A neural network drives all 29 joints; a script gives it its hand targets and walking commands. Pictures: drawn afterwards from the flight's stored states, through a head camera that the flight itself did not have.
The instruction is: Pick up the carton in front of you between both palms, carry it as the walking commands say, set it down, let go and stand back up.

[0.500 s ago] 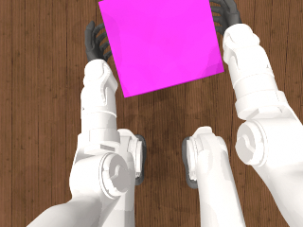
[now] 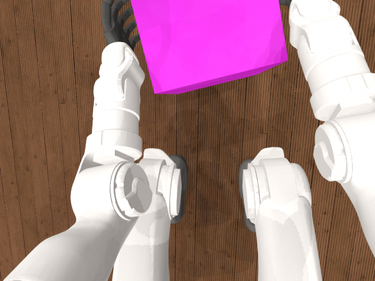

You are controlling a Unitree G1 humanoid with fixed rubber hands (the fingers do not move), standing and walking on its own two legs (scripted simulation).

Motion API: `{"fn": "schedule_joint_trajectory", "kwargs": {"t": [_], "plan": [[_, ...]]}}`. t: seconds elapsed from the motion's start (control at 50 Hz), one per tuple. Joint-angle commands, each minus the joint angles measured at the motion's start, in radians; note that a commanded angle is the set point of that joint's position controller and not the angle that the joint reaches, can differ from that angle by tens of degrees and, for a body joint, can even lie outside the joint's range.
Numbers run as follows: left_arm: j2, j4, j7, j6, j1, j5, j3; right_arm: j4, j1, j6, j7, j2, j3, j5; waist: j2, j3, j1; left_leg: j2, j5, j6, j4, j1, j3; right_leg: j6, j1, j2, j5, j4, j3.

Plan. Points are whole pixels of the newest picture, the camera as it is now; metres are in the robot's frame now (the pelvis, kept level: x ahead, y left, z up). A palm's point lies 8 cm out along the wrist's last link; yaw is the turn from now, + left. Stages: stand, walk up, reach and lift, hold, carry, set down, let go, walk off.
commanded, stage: set down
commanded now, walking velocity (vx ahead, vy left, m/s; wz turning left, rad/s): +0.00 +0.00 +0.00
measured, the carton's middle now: (206, 32) +0.54 -0.02 -0.24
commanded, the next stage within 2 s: none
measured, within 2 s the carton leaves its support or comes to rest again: rests again in 0.34 s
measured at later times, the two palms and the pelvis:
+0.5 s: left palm (115, 48) +0.52 +0.14 -0.16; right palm (289, 3) +0.54 -0.16 -0.18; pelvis -0.01 +0.00 -0.01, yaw +0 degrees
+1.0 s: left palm (115, 52) +0.51 +0.15 -0.17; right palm (290, 9) +0.54 -0.17 -0.19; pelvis -0.01 +0.00 -0.02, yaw +1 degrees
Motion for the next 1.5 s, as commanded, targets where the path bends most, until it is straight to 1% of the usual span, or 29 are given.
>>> {"fn": "schedule_joint_trajectory", "kwargs": {"t": [0.0,0.06,0.18,0.3,0.34,0.46,0.68,0.8,0.84,0.88,0.9,0.94,0.96,0.98,1.02,1.06,1.1,1.14,1.18,1.24,1.28,1.34,1.38,1.42,1.48], "plan": [[-0.786,-0.035,-0.269,-0.012,-0.565,-0.072,-0.429,-0.169,-0.466,-0.068,0.241,0.943,0.220,0.093,-0.246,-1.108,0.002,-0.074,0.364,0.035,-0.061,0.385,0.096,0.031,0.751,0.036,0.532,-0.216,0.036],[-0.765,-0.011,-0.266,-0.020,-0.571,-0.059,-0.404,-0.130,-0.476,-0.081,0.239,0.910,0.193,0.087,-0.220,-1.045,0.001,-0.071,0.341,0.036,-0.056,0.391,0.093,0.024,0.677,0.036,0.469,-0.214,0.032],[-0.733,0.047,-0.267,-0.021,-0.576,-0.034,-0.350,-0.059,-0.481,-0.089,0.242,0.839,0.129,0.052,-0.186,-0.933,-0.022,-0.068,0.280,0.038,-0.053,0.384,0.085,0.007,0.571,0.032,0.358,-0.217,0.029],[-0.736,0.100,-0.271,-0.024,-0.557,-0.030,-0.325,-0.052,-0.497,-0.102,0.249,0.786,0.111,0.051,-0.143,-0.903,-0.044,-0.073,0.286,0.039,-0.041,0.408,0.075,-0.008,0.518,0.027,0.341,-0.200,0.029],[-0.727,0.108,-0.275,-0.028,-0.567,-0.035,-0.321,-0.034,-0.473,-0.099,0.248,0.770,0.104,0.041,-0.127,-0.878,-0.052,-0.076,0.275,0.036,-0.038,0.380,0.074,-0.015,0.513,0.023,0.335,-0.198,0.034],[-0.688,0.145,-0.288,-0.021,-0.555,-0.020,-0.283,0.008,-0.419,-0.083,0.259,0.736,0.059,-0.005,-0.120,-0.776,-0.065,-0.081,0.247,0.041,-0.034,0.335,0.064,-0.025,0.469,0.016,0.319,-0.187,0.038],[-0.593,0.206,-0.296,-0.015,-0.499,0.012,-0.219,0.059,-0.334,-0.056,0.268,0.645,-0.014,-0.089,-0.104,-0.650,-0.086,-0.083,0.199,0.045,-0.028,0.274,0.052,-0.038,0.427,0.003,0.281,-0.182,0.057],[-0.528,0.232,-0.283,-0.014,-0.463,0.033,-0.182,0.071,-0.326,-0.051,0.265,0.572,-0.040,-0.117,-0.114,-0.616,-0.082,-0.079,0.180,0.041,-0.024,0.268,0.059,-0.033,0.431,-0.004,0.258,-0.183,0.059],[-0.489,0.238,-0.271,-0.020,-0.444,0.038,-0.165,0.073,-0.334,-0.058,0.255,0.516,-0.046,-0.116,-0.118,-0.623,-0.077,-0.074,0.184,0.033,-0.022,0.282,0.066,-0.026,0.440,-0.009,0.258,-0.181,0.056],[-0.386,0.248,-0.244,-0.034,-0.399,0.042,-0.132,0.072,-0.328,-0.073,0.230,0.390,-0.064,-0.111,-0.118,-0.639,-0.071,-0.063,0.191,0.022,-0.020,0.307,0.075,-0.016,0.457,-0.020,0.261,-0.182,0.053],[-0.293,0.255,-0.222,-0.046,-0.362,0.043,-0.109,0.071,-0.315,-0.083,0.208,0.285,-0.078,-0.107,-0.117,-0.650,-0.068,-0.054,0.195,0.015,-0.018,0.322,0.080,-0.009,0.468,-0.029,0.261,-0.183,0.052],[0.003,0.273,-0.148,-0.082,-0.263,0.034,-0.060,0.075,-0.269,-0.110,0.133,-0.029,-0.108,-0.091,-0.118,-0.679,-0.063,-0.030,0.199,0.005,-0.016,0.353,0.085,0.005,0.499,-0.054,0.257,-0.187,0.055],[0.161,0.280,-0.105,-0.105,-0.225,0.009,-0.059,0.070,-0.258,-0.130,0.087,-0.191,-0.109,-0.068,-0.120,-0.693,-0.061,-0.017,0.200,0.005,-0.019,0.362,0.083,0.011,0.514,-0.065,0.256,-0.192,0.060],[0.225,0.271,-0.077,-0.123,-0.230,-0.032,-0.076,0.066,-0.282,-0.146,0.056,-0.249,-0.095,-0.029,-0.128,-0.721,-0.051,-0.008,0.212,0.008,-0.021,0.371,0.082,0.017,0.529,-0.068,0.264,-0.191,0.071],[0.274,0.245,-0.047,-0.152,-0.270,-0.095,-0.115,0.053,-0.347,-0.170,0.036,-0.269,-0.049,0.049,-0.154,-0.774,-0.029,0.005,0.261,0.013,-0.017,0.381,0.078,0.027,0.539,-0.074,0.303,-0.176,0.083],[0.275,0.223,-0.038,-0.174,-0.301,-0.149,-0.176,0.023,-0.393,-0.189,0.040,-0.260,0.013,0.125,-0.175,-0.817,-0.005,0.016,0.318,0.020,-0.008,0.391,0.073,0.032,0.554,-0.078,0.355,-0.159,0.088],[0.272,0.209,-0.036,-0.184,-0.314,-0.198,-0.233,-0.008,-0.423,-0.199,0.051,-0.258,0.071,0.193,-0.197,-0.874,0.011,0.022,0.361,0.028,-0.005,0.417,0.069,0.034,0.590,-0.081,0.396,-0.145,0.089],[0.270,0.192,-0.032,-0.185,-0.306,-0.231,-0.270,-0.022,-0.428,-0.198,0.062,-0.261,0.109,0.242,-0.209,-0.939,0.027,0.024,0.386,0.032,-0.009,0.461,0.069,0.035,0.629,-0.083,0.415,-0.138,0.084],[0.275,0.166,-0.023,-0.178,-0.288,-0.244,-0.286,-0.013,-0.412,-0.190,0.071,-0.270,0.123,0.263,-0.211,-0.998,0.040,0.023,0.395,0.032,-0.018,0.505,0.074,0.033,0.664,-0.082,0.416,-0.137,0.073],[0.280,0.090,-0.002,-0.161,-0.243,-0.244,-0.288,0.002,-0.364,-0.172,0.076,-0.292,0.110,0.251,-0.209,-1.111,0.046,0.013,0.406,0.028,-0.042,0.584,0.087,0.031,0.732,-0.070,0.418,-0.146,0.049],[0.279,0.024,0.014,-0.145,-0.211,-0.244,-0.291,-0.017,-0.338,-0.159,0.072,-0.310,0.088,0.231,-0.212,-1.220,0.037,0.004,0.416,0.026,-0.062,0.640,0.095,0.027,0.800,-0.059,0.433,-0.159,0.029],[0.277,-0.107,0.040,-0.109,-0.190,-0.236,-0.296,-0.094,-0.324,-0.127,0.063,-0.344,0.036,0.189,-0.208,-1.366,0.017,-0.013,0.414,0.023,-0.118,0.712,0.104,0.020,0.889,-0.039,0.439,-0.204,-0.003],[0.268,-0.146,0.051,-0.081,-0.171,-0.219,-0.289,-0.112,-0.304,-0.102,0.064,-0.353,0.005,0.166,-0.204,-1.342,0.008,-0.020,0.382,0.024,-0.163,0.713,0.105,0.018,0.877,-0.032,0.403,-0.248,-0.016],[0.246,-0.143,0.055,-0.060,-0.153,-0.198,-0.276,-0.099,-0.283,-0.087,0.073,-0.342,-0.021,0.148,-0.194,-1.244,0.007,-0.022,0.335,0.024,-0.206,0.678,0.102,0.016,0.815,-0.030,0.347,-0.295,-0.022],[0.208,-0.118,0.049,-0.049,-0.135,-0.170,-0.257,-0.068,-0.263,-0.086,0.092,-0.309,-0.041,0.133,-0.180,-1.133,0.020,-0.019,0.296,0.023,-0.261,0.635,0.098,0.015,0.733,-0.032,0.295,-0.354,-0.017]]}}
